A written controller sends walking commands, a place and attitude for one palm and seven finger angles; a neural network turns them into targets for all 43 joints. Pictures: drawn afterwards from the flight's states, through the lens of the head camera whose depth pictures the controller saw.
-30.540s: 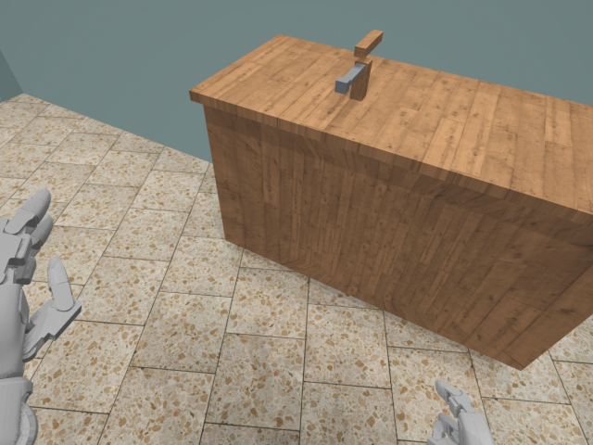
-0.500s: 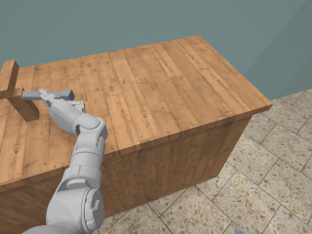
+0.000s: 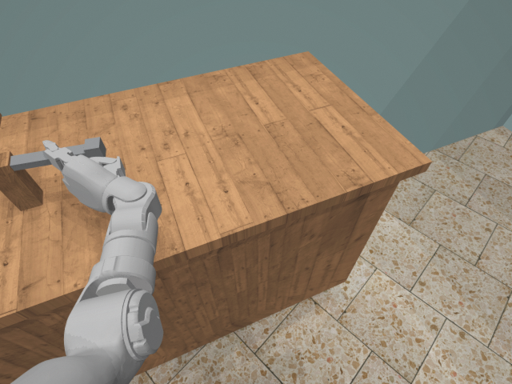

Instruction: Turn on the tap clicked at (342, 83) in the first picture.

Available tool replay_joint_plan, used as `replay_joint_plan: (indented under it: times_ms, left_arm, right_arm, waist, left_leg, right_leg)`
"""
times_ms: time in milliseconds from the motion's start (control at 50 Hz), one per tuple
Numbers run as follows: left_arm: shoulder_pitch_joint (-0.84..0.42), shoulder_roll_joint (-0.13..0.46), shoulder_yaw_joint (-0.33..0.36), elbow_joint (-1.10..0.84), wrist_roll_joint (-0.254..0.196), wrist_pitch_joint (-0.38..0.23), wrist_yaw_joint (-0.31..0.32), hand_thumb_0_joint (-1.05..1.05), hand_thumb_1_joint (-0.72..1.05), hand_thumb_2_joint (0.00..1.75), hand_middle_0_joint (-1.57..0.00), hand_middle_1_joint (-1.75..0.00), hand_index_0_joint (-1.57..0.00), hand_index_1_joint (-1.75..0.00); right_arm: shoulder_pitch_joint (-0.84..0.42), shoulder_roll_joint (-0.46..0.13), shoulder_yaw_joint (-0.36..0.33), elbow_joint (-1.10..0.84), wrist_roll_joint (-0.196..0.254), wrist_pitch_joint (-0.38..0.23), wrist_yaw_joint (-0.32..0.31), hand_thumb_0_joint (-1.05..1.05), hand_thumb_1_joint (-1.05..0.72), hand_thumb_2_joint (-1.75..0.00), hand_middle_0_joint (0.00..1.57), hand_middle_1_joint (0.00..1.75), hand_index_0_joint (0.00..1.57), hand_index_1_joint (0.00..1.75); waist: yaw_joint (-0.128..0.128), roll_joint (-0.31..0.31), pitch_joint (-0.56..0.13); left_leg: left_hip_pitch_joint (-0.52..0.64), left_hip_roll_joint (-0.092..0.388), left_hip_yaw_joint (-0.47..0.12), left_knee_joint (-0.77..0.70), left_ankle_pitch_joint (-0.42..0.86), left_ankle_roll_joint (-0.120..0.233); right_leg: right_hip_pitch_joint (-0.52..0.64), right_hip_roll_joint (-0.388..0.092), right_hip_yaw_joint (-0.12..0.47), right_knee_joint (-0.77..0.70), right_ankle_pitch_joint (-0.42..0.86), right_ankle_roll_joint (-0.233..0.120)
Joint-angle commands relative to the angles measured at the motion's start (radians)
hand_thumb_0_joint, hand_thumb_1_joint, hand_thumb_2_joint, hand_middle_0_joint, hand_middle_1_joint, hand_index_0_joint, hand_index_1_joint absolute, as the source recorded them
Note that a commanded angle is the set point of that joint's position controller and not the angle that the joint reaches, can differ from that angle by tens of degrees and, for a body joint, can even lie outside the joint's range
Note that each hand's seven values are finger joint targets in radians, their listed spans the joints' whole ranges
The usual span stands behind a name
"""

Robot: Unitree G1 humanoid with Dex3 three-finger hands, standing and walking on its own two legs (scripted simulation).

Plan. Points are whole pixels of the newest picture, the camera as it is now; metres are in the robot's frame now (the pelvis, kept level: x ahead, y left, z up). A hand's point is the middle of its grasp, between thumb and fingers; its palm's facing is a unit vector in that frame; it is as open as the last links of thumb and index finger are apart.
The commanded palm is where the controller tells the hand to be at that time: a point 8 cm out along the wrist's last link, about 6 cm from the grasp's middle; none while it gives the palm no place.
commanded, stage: lift the hand up off the lever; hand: left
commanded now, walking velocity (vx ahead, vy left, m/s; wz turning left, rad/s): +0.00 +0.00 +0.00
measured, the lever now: (95, 149) +0.48 +0.27 +0.11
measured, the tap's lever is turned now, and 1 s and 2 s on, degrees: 82 82 82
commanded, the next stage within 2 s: none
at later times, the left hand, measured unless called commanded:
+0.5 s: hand (109, 163) +0.42 +0.22 +0.13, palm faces +0.84 -0.54 -0.09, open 7.8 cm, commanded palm +0.37 +0.23 +0.14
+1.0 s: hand (108, 157) +0.42 +0.22 +0.15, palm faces +0.84 -0.53 -0.09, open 7.8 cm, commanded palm +0.36 +0.23 +0.16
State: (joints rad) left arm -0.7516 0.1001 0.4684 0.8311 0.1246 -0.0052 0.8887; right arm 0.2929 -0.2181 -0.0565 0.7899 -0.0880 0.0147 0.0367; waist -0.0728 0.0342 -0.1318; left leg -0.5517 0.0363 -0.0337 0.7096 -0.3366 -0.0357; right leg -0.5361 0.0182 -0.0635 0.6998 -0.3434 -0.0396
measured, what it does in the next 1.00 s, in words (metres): stands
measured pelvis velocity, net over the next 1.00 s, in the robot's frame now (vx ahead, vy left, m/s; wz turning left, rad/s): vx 0.01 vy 0.00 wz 0.01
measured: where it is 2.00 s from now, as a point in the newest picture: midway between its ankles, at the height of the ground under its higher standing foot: outside the picture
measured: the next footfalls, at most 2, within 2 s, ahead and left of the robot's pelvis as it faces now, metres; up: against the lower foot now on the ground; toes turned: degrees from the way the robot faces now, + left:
none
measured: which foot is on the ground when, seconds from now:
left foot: down 0.00-1.00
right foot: down 0.00-1.00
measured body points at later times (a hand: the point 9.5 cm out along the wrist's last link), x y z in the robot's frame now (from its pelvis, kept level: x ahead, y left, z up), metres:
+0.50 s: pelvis +0.00 +0.01 +0.01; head +0.01 +0.00 +0.46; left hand +0.38 +0.25 +0.14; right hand +0.14 -0.23 -0.11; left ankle +0.01 +0.14 -0.72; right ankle +0.00 -0.09 -0.72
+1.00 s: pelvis +0.01 +0.00 +0.01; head +0.01 -0.02 +0.46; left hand +0.37 +0.24 +0.15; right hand +0.13 -0.25 -0.12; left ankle +0.01 +0.14 -0.72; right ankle +0.00 -0.09 -0.72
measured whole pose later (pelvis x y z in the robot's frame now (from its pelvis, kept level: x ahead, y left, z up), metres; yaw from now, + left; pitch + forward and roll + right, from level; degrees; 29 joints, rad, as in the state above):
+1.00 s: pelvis +0.01 +0.00 +0.01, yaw +1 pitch +5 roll +0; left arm -0.66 0.03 0.37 0.57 0.07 0.21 0.86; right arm 0.21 -0.22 -0.04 0.81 -0.06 -0.01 0.00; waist -0.01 0.04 -0.10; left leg -0.39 0.03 -0.04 0.60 -0.31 -0.04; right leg -0.37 0.01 -0.07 0.60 -0.32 -0.04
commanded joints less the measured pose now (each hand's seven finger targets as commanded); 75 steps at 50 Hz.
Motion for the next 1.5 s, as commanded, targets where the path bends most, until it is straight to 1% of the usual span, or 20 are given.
replay_joint_plan:
  times_ms: [0,140,180,300,340,400,440,480,620,640,780,920,940,1000,1040,1080,1140,1200,1440,1480]
  left_arm:
    - [-0.398,0.164,-0.059,-0.257,0.019,-0.037,0.008,0.00,0.90,0.90,-0.15,-0.15,-0.15,-0.15]
    - [-0.368,0.148,-0.081,-0.366,0.020,-0.009,0.006,0.00,0.90,0.90,-0.15,-0.15,-0.15,-0.15]
    - [-0.376,0.093,-0.138,-0.396,0.016,0.000,-0.001,0.00,0.90,0.90,-0.15,-0.15,-0.15,-0.15]
    - [-0.374,0.061,-0.169,-0.389,-0.002,0.043,-0.005,0.00,0.90,0.90,-0.15,-0.15,-0.15,-0.15]
    - [-0.380,0.106,-0.126,-0.391,0.001,0.050,0.001,0.00,0.90,0.90,-0.15,-0.15,-0.15,-0.15]
    - [-0.410,0.036,-0.197,-0.402,0.008,0.067,0.002,0.00,0.90,0.90,-0.15,-0.15,-0.15,-0.15]
    - [-0.375,0.076,-0.148,-0.381,0.004,0.079,0.006,0.00,0.90,0.90,-0.15,-0.15,-0.15,-0.15]
    - [-0.415,0.042,-0.182,-0.378,-0.001,0.090,0.005,0.00,0.90,0.90,-0.15,-0.15,-0.15,-0.15]
    - [-0.409,0.092,-0.137,-0.398,0.010,0.109,0.012,0.00,0.90,0.90,-0.15,-0.15,-0.15,-0.15]
    - [-0.368,0.132,-0.098,-0.395,0.009,0.111,0.009,0.00,0.90,0.90,-0.15,-0.15,-0.15,-0.15]
    - [-0.368,0.057,-0.179,-0.462,-0.011,0.134,-0.015,0.00,0.90,0.90,-0.15,-0.15,-0.15,-0.15]
    - [-0.367,0.091,-0.158,-0.484,-0.021,0.159,-0.018,0.00,0.90,0.90,-0.15,-0.15,-0.15,-0.15]
    - [-0.363,0.133,-0.120,-0.496,-0.018,0.156,-0.016,0.00,0.90,0.90,-0.15,-0.15,-0.15,-0.15]
    - [-0.332,0.096,-0.151,-0.519,-0.023,0.167,-0.019,0.00,0.90,0.90,-0.15,-0.15,-0.15,-0.15]
    - [-0.310,0.145,-0.105,-0.509,-0.029,0.172,-0.025,0.00,0.90,0.90,-0.15,-0.15,-0.15,-0.15]
    - [-0.300,0.095,-0.150,-0.539,-0.034,0.179,-0.033,0.00,0.90,0.90,-0.15,-0.15,-0.15,-0.15]
    - [-0.295,0.134,-0.117,-0.527,-0.041,0.191,-0.040,0.00,0.90,0.90,-0.15,-0.15,-0.15,-0.15]
    - [-0.324,0.074,-0.183,-0.575,-0.040,0.193,-0.046,0.00,0.90,0.90,-0.15,-0.15,-0.15,-0.15]
    - [-0.326,0.090,-0.172,-0.568,-0.052,0.226,-0.051,0.00,0.90,0.90,-0.15,-0.15,-0.15,-0.15]
    - [-0.349,0.043,-0.218,-0.597,-0.051,0.231,-0.049,0.00,0.90,0.90,-0.15,-0.15,-0.15,-0.15]
  right_arm:
    - [-0.026,-0.123,-0.037,-0.113,0.006,-0.040,-0.006,0.00,-0.90,-0.90,0.20,0.30,0.20,0.30]
    - [-0.063,-0.120,-0.039,-0.115,0.007,-0.054,-0.007,0.00,-0.90,-0.90,0.20,0.30,0.20,0.30]
    - [-0.072,-0.113,-0.035,-0.115,0.009,-0.059,-0.005,0.00,-0.90,-0.90,0.20,0.30,0.20,0.30]
    - [-0.112,-0.109,-0.025,-0.115,0.016,-0.065,-0.014,0.00,-0.90,-0.90,0.20,0.30,0.20,0.30]
    - [-0.123,-0.112,-0.026,-0.112,0.017,-0.064,-0.021,0.00,-0.90,-0.90,0.20,0.30,0.20,0.30]
    - [-0.134,-0.102,-0.020,-0.112,0.014,-0.067,-0.017,0.00,-0.90,-0.90,0.20,0.30,0.20,0.30]
    - [-0.139,-0.107,-0.022,-0.112,0.015,-0.062,-0.023,0.00,-0.90,-0.90,0.20,0.30,0.20,0.30]
    - [-0.149,-0.101,-0.015,-0.114,0.017,-0.060,-0.023,0.00,-0.90,-0.90,0.20,0.30,0.20,0.30]
    - [-0.148,-0.098,-0.015,-0.122,0.016,-0.053,-0.030,0.00,-0.90,-0.90,0.20,0.30,0.20,0.30]
    - [-0.152,-0.103,-0.020,-0.123,0.019,-0.050,-0.034,0.00,-0.90,-0.90,0.20,0.30,0.20,0.30]
    - [-0.158,-0.099,-0.019,-0.123,0.027,-0.066,-0.035,0.00,-0.90,-0.90,0.20,0.30,0.20,0.30]
    - [-0.176,-0.100,-0.015,-0.117,0.032,-0.074,-0.044,0.00,-0.90,-0.90,0.20,0.30,0.20,0.30]
    - [-0.179,-0.106,-0.018,-0.116,0.034,-0.074,-0.048,0.00,-0.90,-0.90,0.20,0.30,0.20,0.30]
    - [-0.183,-0.099,-0.017,-0.124,0.035,-0.078,-0.045,0.00,-0.90,-0.90,0.20,0.30,0.20,0.30]
    - [-0.188,-0.106,-0.018,-0.124,0.039,-0.073,-0.051,0.00,-0.90,-0.90,0.20,0.30,0.20,0.30]
    - [-0.198,-0.098,-0.014,-0.131,0.041,-0.076,-0.050,0.00,-0.90,-0.90,0.20,0.30,0.20,0.30]
    - [-0.210,-0.103,-0.013,-0.127,0.045,-0.076,-0.057,0.00,-0.90,-0.90,0.20,0.30,0.20,0.30]
    - [-0.225,-0.094,-0.009,-0.131,0.047,-0.086,-0.055,0.00,-0.90,-0.90,0.20,0.30,0.20,0.30]
    - [-0.267,-0.094,-0.002,-0.127,0.052,-0.085,-0.062,0.00,-0.90,-0.90,0.20,0.30,0.20,0.30]
    - [-0.271,-0.087,0.001,-0.130,0.052,-0.088,-0.057,0.00,-0.90,-0.90,0.20,0.30,0.20,0.30]
  waist:
    - [0.012,-0.051,-0.308]
    - [0.034,0.006,-0.299]
    - [0.025,-0.003,-0.295]
    - [0.030,-0.035,-0.248]
    - [0.044,-0.020,-0.248]
    - [0.030,-0.020,-0.252]
    - [0.048,-0.035,-0.259]
    - [0.036,-0.051,-0.245]
    - [0.051,-0.066,-0.293]
    - [0.066,-0.047,-0.294]
    - [0.051,-0.045,-0.264]
    - [0.059,-0.064,-0.250]
    - [0.072,-0.058,-0.261]
    - [0.073,-0.067,-0.270]
    - [0.087,-0.076,-0.261]
    - [0.081,-0.073,-0.262]
    - [0.087,-0.079,-0.230]
    - [0.075,-0.066,-0.232]
    - [0.097,-0.059,-0.230]
    - [0.089,-0.049,-0.228]
  left_leg:
    - [0.131,-0.040,0.047,-0.068,0.278,0.050]
    - [0.188,-0.034,0.045,-0.089,0.310,0.043]
    - [0.208,-0.032,0.042,-0.090,0.324,0.040]
    - [0.204,-0.035,0.034,-0.115,0.274,0.035]
    - [0.205,-0.035,0.030,-0.123,0.271,0.032]
    - [0.230,-0.033,0.029,-0.116,0.301,0.027]
    - [0.223,-0.035,0.026,-0.123,0.300,0.026]
    - [0.217,-0.037,0.031,-0.124,0.283,0.029]
    - [0.218,-0.040,0.046,-0.118,0.323,0.034]
    - [0.216,-0.041,0.044,-0.118,0.327,0.035]
    - [0.247,-0.039,0.046,-0.131,0.338,0.036]
    - [0.236,-0.046,0.055,-0.150,0.301,0.041]
    - [0.245,-0.045,0.050,-0.155,0.312,0.040]
    - [0.257,-0.044,0.058,-0.153,0.335,0.040]
    - [0.250,-0.045,0.054,-0.164,0.336,0.041]
    - [0.261,-0.046,0.063,-0.164,0.338,0.042]
    - [0.259,-0.047,0.060,-0.176,0.319,0.043]
    - [0.286,-0.045,0.063,-0.177,0.324,0.042]
    - [0.319,-0.043,0.051,-0.205,0.322,0.034]
    - [0.334,-0.042,0.053,-0.203,0.344,0.033]
  right_leg:
    - [0.224,-0.010,0.003,-0.105,0.320,0.026]
    - [0.229,-0.004,-0.006,-0.115,0.304,0.013]
    - [0.223,-0.003,-0.010,-0.113,0.308,0.013]
    - [0.216,-0.004,-0.013,-0.137,0.242,0.011]
    - [0.223,-0.005,-0.012,-0.140,0.234,0.008]
    - [0.213,-0.008,-0.017,-0.134,0.255,0.007]
    - [0.227,-0.007,-0.017,-0.137,0.254,0.007]
    - [0.225,-0.013,-0.012,-0.146,0.249,0.012]
    - [0.283,-0.020,-0.004,-0.145,0.328,0.017]
    - [0.290,-0.019,-0.002,-0.146,0.330,0.015]
    - [0.294,-0.017,-0.008,-0.160,0.343,0.016]
    - [0.321,-0.027,0.003,-0.188,0.327,0.023]
    - [0.330,-0.026,0.001,-0.186,0.330,0.020]
    - [0.344,-0.027,0.000,-0.183,0.367,0.023]
    - [0.361,-0.029,0.001,-0.186,0.373,0.023]
    - [0.367,-0.033,0.004,-0.192,0.391,0.027]
    - [0.362,-0.034,0.005,-0.208,0.363,0.028]
    - [0.352,-0.033,0.004,-0.212,0.356,0.026]
    - [0.357,-0.029,-0.004,-0.227,0.302,0.017]
    - [0.356,-0.029,-0.004,-0.223,0.322,0.014]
